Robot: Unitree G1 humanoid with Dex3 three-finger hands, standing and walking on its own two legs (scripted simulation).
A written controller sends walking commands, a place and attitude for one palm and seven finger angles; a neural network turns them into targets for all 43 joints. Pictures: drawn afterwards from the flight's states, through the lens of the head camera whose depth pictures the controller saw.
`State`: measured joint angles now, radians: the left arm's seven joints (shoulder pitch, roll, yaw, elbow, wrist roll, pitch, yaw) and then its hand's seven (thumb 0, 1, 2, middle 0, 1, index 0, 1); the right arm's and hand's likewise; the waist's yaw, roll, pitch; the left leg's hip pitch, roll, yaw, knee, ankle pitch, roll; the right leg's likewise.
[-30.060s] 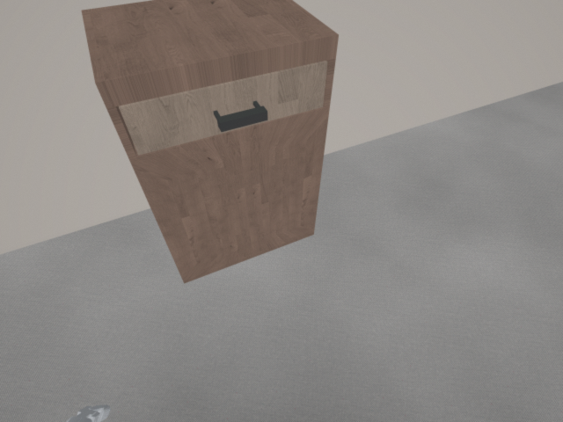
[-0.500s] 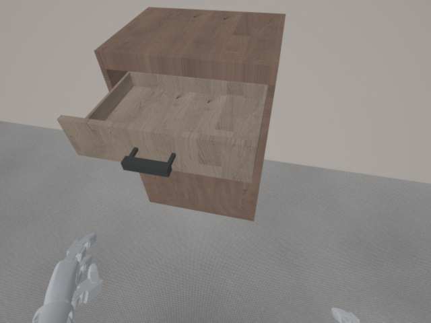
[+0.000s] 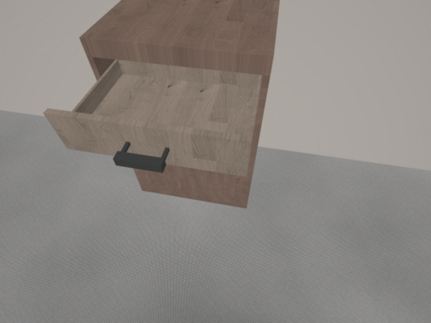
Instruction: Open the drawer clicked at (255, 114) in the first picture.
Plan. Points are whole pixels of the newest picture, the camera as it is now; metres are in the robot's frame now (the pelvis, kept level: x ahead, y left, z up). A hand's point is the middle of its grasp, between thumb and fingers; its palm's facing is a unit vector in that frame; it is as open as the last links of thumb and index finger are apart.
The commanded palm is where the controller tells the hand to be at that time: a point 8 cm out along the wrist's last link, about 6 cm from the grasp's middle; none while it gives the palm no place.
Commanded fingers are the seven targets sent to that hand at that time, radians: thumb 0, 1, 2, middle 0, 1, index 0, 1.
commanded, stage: let the arm hang, fingers relaxed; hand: left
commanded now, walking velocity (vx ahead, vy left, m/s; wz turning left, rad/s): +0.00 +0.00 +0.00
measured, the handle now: (143, 155) +0.50 +0.23 -0.04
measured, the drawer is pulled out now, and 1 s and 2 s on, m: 0.28 0.28 0.28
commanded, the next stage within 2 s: look to check the result in 0.46 s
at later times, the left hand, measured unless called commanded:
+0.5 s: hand out of the picture -0.01 +0.16 -0.18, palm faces +0.04 -0.98 -0.18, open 7.3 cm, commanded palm none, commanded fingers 0.00 0.90 0.90 -0.20 -0.30 -0.20 -0.30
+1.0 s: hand out of the picture +0.00 +0.16 -0.17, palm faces +0.03 -0.98 -0.18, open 7.3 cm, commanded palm none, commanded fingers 0.00 0.90 0.90 -0.20 -0.30 -0.20 -0.30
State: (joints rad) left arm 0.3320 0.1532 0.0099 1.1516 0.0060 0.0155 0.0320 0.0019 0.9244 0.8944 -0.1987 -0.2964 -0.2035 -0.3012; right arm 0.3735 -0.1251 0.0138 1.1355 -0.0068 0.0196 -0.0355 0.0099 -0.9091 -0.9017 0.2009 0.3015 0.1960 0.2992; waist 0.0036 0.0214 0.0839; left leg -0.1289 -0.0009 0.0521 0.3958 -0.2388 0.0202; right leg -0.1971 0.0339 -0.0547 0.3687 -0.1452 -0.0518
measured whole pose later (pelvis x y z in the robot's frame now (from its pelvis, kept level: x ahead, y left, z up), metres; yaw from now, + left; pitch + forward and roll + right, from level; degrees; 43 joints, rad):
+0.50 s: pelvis +0.00 +0.01 +0.00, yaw -1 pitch -2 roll +0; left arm 0.29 0.11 0.01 1.14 0.01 0.00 0.04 0.01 0.92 0.89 -0.20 -0.30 -0.20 -0.30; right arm 0.33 -0.10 0.00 1.13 -0.01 0.00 -0.04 0.01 -0.90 -0.90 0.20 0.30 0.20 0.30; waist 0.00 0.02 0.06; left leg -0.12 -0.01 0.07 0.39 -0.24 0.03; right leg -0.20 0.02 -0.04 0.40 -0.16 -0.04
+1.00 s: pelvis +0.01 +0.00 +0.00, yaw -1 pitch -1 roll +0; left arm 0.27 0.11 0.01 1.15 0.01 0.00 0.04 0.00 0.91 0.89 -0.20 -0.30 -0.20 -0.30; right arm 0.31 -0.10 0.00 1.14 -0.01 0.00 -0.04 0.01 -0.90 -0.90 0.20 0.30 0.20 0.30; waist 0.00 0.02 0.08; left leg -0.10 0.00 0.06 0.37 -0.25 0.02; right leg -0.19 0.04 -0.04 0.37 -0.16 -0.05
